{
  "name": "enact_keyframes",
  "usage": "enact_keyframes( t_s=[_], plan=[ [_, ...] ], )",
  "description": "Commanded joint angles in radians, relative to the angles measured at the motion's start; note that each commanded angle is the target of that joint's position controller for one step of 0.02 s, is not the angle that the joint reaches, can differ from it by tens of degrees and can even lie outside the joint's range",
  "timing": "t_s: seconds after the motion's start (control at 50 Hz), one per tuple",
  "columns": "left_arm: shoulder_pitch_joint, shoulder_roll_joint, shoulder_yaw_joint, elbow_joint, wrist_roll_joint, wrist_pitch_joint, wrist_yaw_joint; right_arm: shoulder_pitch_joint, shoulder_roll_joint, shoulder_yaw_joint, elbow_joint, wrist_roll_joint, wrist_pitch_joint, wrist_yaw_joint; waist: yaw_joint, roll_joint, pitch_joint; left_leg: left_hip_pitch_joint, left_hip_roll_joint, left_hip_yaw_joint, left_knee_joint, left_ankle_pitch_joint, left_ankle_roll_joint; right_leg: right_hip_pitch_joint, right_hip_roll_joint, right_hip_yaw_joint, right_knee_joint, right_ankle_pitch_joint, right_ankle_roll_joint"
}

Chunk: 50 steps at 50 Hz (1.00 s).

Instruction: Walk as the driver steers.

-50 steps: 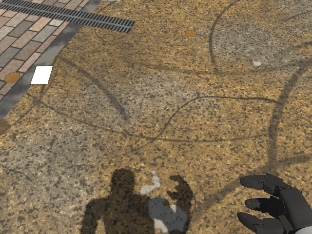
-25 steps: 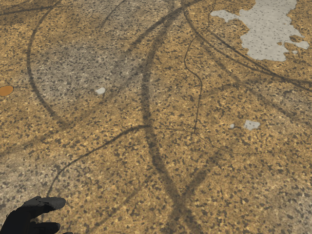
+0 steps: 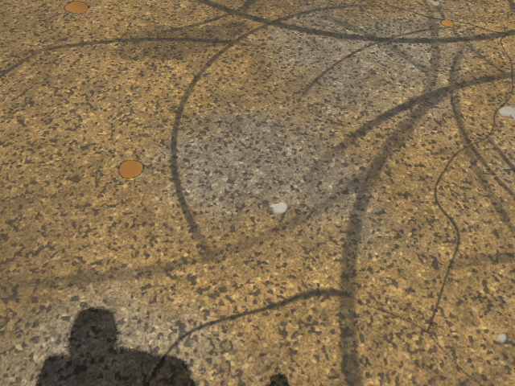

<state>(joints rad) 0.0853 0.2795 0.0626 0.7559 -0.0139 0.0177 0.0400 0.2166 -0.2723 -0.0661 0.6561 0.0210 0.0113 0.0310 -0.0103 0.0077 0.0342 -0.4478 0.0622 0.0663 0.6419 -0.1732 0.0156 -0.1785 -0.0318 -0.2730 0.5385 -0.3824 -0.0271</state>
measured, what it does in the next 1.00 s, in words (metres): walks ahead: right foot, then left foot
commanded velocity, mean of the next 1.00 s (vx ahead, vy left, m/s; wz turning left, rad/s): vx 0.13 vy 0.00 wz -0.04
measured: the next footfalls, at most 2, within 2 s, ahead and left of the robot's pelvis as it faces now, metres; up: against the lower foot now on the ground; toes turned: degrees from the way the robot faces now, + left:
right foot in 0.44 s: +0.24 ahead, -0.08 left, +0.00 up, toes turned +23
left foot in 0.84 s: +0.22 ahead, +0.14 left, +0.00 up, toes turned -7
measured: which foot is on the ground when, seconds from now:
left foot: down 0.00-0.46, up 0.48-0.82, down 0.84-1.00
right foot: down 0.00-0.02, up 0.04-0.42, down 0.44-0.84, up 0.86-1.00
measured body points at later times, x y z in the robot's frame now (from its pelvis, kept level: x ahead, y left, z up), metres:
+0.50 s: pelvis +0.13 +0.00 +0.00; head +0.15 -0.01 +0.45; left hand +0.20 +0.31 -0.09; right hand +0.38 -0.19 -0.08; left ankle +0.06 +0.10 -0.73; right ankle +0.21 -0.10 -0.73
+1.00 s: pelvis +0.16 +0.04 +0.01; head +0.20 +0.06 +0.46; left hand +0.34 +0.34 -0.08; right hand +0.31 -0.24 -0.06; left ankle +0.18 +0.15 -0.73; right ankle +0.14 -0.10 -0.64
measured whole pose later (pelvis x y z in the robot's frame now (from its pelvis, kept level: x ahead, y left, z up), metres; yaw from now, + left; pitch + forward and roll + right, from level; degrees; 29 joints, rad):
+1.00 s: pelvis +0.16 +0.04 +0.01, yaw -7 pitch +2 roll +0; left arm 0.17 0.37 0.13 0.67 -0.03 0.06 0.02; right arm 0.15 -0.25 -0.07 0.62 -0.03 -0.01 -0.04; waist 0.01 -0.04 0.03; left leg -0.25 -0.03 0.01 0.44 -0.21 0.03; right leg -0.57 0.04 0.12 1.15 -0.39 0.08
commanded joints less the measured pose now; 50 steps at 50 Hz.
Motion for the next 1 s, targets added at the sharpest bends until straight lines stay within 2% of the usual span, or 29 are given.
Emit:
enact_keyframes(
  t_s=[0.02, 0.04, 0.06, 0.08, 0.1, 0.12, 0.16, 0.18, 0.22, 0.28, 0.36, 0.42, 0.44, 0.46, 0.48, 0.5, 0.54, 0.58, 0.62, 0.68, 0.74, 0.82, 0.84, 0.86, 0.88, 0.9, 0.92, 0.96, 1.0],
  plan=[
    [-0.003, 0.111, 0.034, -0.079, 0.018, -0.017, -0.001, 0.21, -0.288, -0.101, -0.047, -0.018, -0.018, -0.03, -0.072, 0.212, -0.174, 0.378, 0.121, -0.308, -0.174, 0.757, 0.175, -0.196, -0.071, 0.045, 0.486, 0.399, 0.045],
    [-0.037, 0.068, 0.018, -0.131, 0.049, -0.028, -0.015, 0.2, -0.326, -0.1, -0.072, -0.052, -0.023, -0.035, -0.032, 0.358, -0.308, 0.588, 0.296, -0.683, -0.203, 0.875, 0.398, -0.507, 0.125, 0.197, 0.77, -0.274, 0.097],
    [-0.049, 0.107, 0.024, -0.111, 0.034, -0.04, -0.031, 0.164, -0.28, -0.088, -0.101, -0.049, -0.031, -0.023, -0.069, 0.178, -0.386, 0.603, 0.296, -0.651, -0.228, 0.762, 0.385, -0.529, 0.085, 0.39, 0.837, -0.272, 0.074],
    [-0.076, 0.109, 0.026, -0.113, 0.01, -0.043, -0.034, 0.101, -0.251, -0.082, -0.11, -0.03, -0.035, -0.024, -0.044, 0.096, -0.312, 0.534, 0.245, -0.549, -0.231, 0.634, 0.33, -0.548, 0.063, 0.396, 0.814, -0.193, 0.057],
    [-0.072, 0.097, 0.027, -0.1, 0.013, -0.041, -0.025, 0.041, -0.221, -0.077, -0.116, -0.002, -0.027, -0.03, -0.006, 0.008, -0.216, 0.438, 0.182, -0.476, -0.244, 0.517, 0.269, -0.56, 0.042, 0.388, 0.729, -0.118, 0.058],
    [-0.056, 0.116, 0.034, -0.097, 0.023, -0.04, -0.021, 0.017, -0.183, -0.068, -0.119, 0.024, -0.018, -0.041, 0.018, 0.006, -0.214, 0.378, 0.138, -0.449, -0.285, 0.235, 0.234, -0.525, 0.015, 0.388, 0.614, -0.048, 0.055],
    [-0.064, 0.101, 0.034, -0.094, 0.01, -0.046, -0.04, 0.014, -0.18, -0.066, -0.137, 0.02, -0.011, -0.052, 0.017, 0.075, -0.18, 0.29, 0.081, -0.49, -0.385, -0.272, 0.225, -0.455, 0.039, 0.362, 0.462, 0.046, 0.06],
    [-0.073, 0.098, 0.035, -0.093, 0.002, -0.054, -0.046, 0.017, -0.192, -0.068, -0.143, 0.011, -0.015, -0.057, 0.011, 0.109, -0.157, 0.272, 0.081, -0.521, -0.415, -0.365, 0.23, -0.444, 0.052, 0.36, 0.388, 0.052, 0.066],
    [-0.1, 0.089, 0.034, -0.093, -0.005, -0.077, -0.049, 0.039, -0.206, -0.073, -0.14, 0.001, -0.025, -0.068, -0.003, 0.135, -0.129, 0.256, 0.076, -0.542, -0.421, -0.39, 0.227, -0.416, 0.068, 0.373, 0.251, 0.063, 0.074],
    [-0.146, 0.073, 0.031, -0.098, 0.003, -0.096, -0.044, 0.041, -0.217, -0.077, -0.141, -0.004, -0.016, -0.076, -0.024, 0.148, -0.085, 0.236, 0.025, -0.521, -0.36, -0.214, 0.205, -0.369, 0.101, 0.38, 0.108, 0.093, 0.08],
    [-0.077, 0.086, 0.023, -0.069, 0.016, -0.101, -0.057, 0.044, -0.157, -0.047, -0.139, -0.019, -0.004, -0.065, -0.037, 0.186, -0.163, 0.249, 0.059, -0.468, -0.248, 0.087, 0.183, -0.241, 0.06, 0.329, 0.071, 0.184, 0.071],
    [-0.032, 0.055, 0.006, -0.056, 0.039, -0.109, -0.072, 0.008, -0.08, -0.007, -0.134, -0.034, -0.014, -0.053, -0.002, 0.136, -0.157, 0.204, 0.04, -0.428, -0.178, 0.126, 0.123, -0.071, 0.029, 0.315, -0.103, 0.357, 0.02],
    [-0.023, 0.084, 0.007, -0.061, 0.048, -0.108, -0.071, 0.032, -0.063, 0.0, -0.126, -0.051, -0.022, -0.053, -0.015, 0.081, -0.158, 0.186, 0.003, -0.384, -0.126, 0.054, 0.084, -0.016, -0.028, 0.402, -0.109, 0.497, -0.011],
    [-0.052, 0.157, 0.019, -0.076, 0.05, -0.102, -0.068, 0.111, -0.065, -0.002, -0.123, -0.068, -0.031, -0.055, -0.091, -0.079, -0.134, 0.163, -0.095, -0.277, -0.04, -0.087, 0.031, -0.015, -0.106, 0.52, -0.103, 0.668, -0.082],
    [-0.069, 0.132, 0.014, -0.071, 0.041, -0.09, -0.065, 0.137, -0.076, -0.004, -0.121, -0.073, -0.036, -0.057, -0.107, -0.195, -0.134, 0.144, -0.116, -0.213, -0.014, -0.172, -0.022, -0.023, -0.155, 0.621, -0.127, 0.551, -0.184],
    [-0.068, 0.113, 0.012, -0.087, 0.019, -0.079, -0.066, 0.076, -0.111, -0.013, -0.125, -0.064, -0.036, -0.063, -0.069, -0.212, -0.1, 0.131, -0.107, -0.187, -0.021, -0.184, -0.038, -0.047, -0.151, 0.69, -0.143, 0.468, -0.206],
    [-0.005, 0.174, 0.034, -0.093, -0.003, -0.063, -0.065, -0.009, -0.129, -0.029, -0.149, -0.047, -0.027, -0.074, -0.028, -0.195, -0.101, 0.085, -0.129, -0.15, 0.022, -0.219, -0.045, -0.005, -0.149, 0.761, -0.128, 0.498, -0.216],
    [0.071, 0.217, 0.057, -0.092, -0.005, -0.06, -0.056, -0.054, -0.109, -0.028, -0.166, -0.037, -0.024, -0.074, 0.012, -0.192, -0.132, -0.018, -0.151, -0.164, 0.117, -0.374, -0.052, 0.105, -0.188, 0.854, -0.128, 0.602, -0.252],
    [0.127, 0.223, 0.072, -0.087, -0.007, -0.058, -0.044, -0.1, -0.098, -0.029, -0.172, -0.028, -0.029, -0.076, 0.045, -0.153, -0.166, -0.133, -0.155, -0.203, 0.255, -0.455, -0.07, 0.219, -0.208, 0.902, -0.126, 0.711, -0.268],
    [0.069, 0.199, 0.08, -0.113, -0.029, -0.025, -0.016, -0.106, -0.078, -0.031, -0.15, -0.017, -0.032, -0.072, 0.023, -0.098, -0.187, -0.122, -0.145, -0.214, 0.24, -0.372, -0.091, 0.184, -0.146, 0.834, -0.12, 0.716, -0.209],
    [0.016, 0.19, 0.089, -0.141, -0.029, 0.021, -0.003, -0.105, -0.05, -0.028, -0.125, -0.009, -0.039, -0.059, 0.01, -0.123, -0.183, 0.015, -0.176, -0.179, 0.071, -0.248, -0.096, 0.063, -0.072, 0.792, -0.129, 0.639, -0.158],
    [-0.032, 0.181, 0.088, -0.17, -0.043, 0.038, -0.004, -0.022, -0.08, -0.046, -0.076, -0.011, -0.047, -0.04, -0.036, -0.158, -0.182, 0.274, -0.167, -0.159, -0.261, 0.013, -0.077, -0.091, -0.002, 0.803, -0.098, 0.41, -0.098],
    [-0.008, 0.144, 0.075, -0.173, -0.04, 0.035, -0.004, -0.005, -0.122, -0.061, -0.07, -0.018, -0.044, -0.046, -0.031, -0.114, -0.187, 0.399, -0.065, -0.219, -0.32, 0.075, -0.039, -0.2, 0.054, 0.768, -0.031, 0.175, -0.051],
    [0.076, 0.071, 0.055, -0.168, -0.025, 0.033, -0.008, -0.038, -0.206, -0.072, -0.102, -0.044, -0.032, -0.058, 0.026, 0.145, -0.203, 0.495, 0.202, -0.494, -0.351, 0.101, 0.085, -0.372, 0.189, 0.597, 0.217, -0.187, 0.009],
    [0.095, 0.151, 0.078, -0.179, -0.015, 0.016, -0.014, -0.068, -0.204, -0.069, -0.118, -0.094, -0.033, -0.053, 0.045, 0.228, -0.151, 0.355, 0.349, -0.658, -0.381, 0.109, 0.205, -0.455, 0.155, 0.53, 0.429, -0.251, 0.045],
    [0.102, 0.219, 0.096, -0.168, -0.015, 0.012, -0.018, -0.12, -0.165, -0.059, -0.135, -0.086, -0.039, -0.059, 0.06, 0.174, -0.101, 0.301, 0.34, -0.595, -0.386, 0.079, 0.228, -0.461, 0.078, 0.476, 0.555, -0.184, 0.072],
    [0.113, 0.236, 0.103, -0.144, -0.018, 0.02, -0.016, -0.163, -0.12, -0.046, -0.138, -0.069, -0.039, -0.067, 0.064, 0.112, -0.064, 0.272, 0.259, -0.467, -0.375, 0.015, 0.189, -0.464, 0.05, 0.45, 0.599, -0.104, 0.087],
    [0.141, 0.194, 0.095, -0.122, -0.015, 0.038, -0.012, -0.182, -0.105, -0.036, -0.14, -0.046, -0.035, -0.083, 0.055, 0.091, -0.043, 0.275, 0.176, -0.312, -0.355, 0.078, 0.153, -0.492, 0.033, 0.405, 0.716, -0.003, 0.117],
    [0.097, 0.16, 0.079, -0.154, -0.02, 0.038, -0.019, -0.141, -0.109, -0.033, -0.127, -0.05, -0.031, -0.091, 0.023, 0.102, -0.034, 0.291, 0.159, -0.211, -0.361, 0.178, 0.173, -0.516, -0.002, 0.342, 0.711, 0.044, 0.143]
  ],
)
Keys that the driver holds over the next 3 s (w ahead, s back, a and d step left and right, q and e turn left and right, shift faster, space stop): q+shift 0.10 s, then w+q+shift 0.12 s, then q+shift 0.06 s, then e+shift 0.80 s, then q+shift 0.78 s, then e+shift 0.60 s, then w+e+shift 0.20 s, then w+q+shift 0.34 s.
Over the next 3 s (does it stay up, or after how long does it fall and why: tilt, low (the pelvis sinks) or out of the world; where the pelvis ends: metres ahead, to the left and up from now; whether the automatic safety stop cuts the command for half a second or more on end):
stays up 0.37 -0.03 0.00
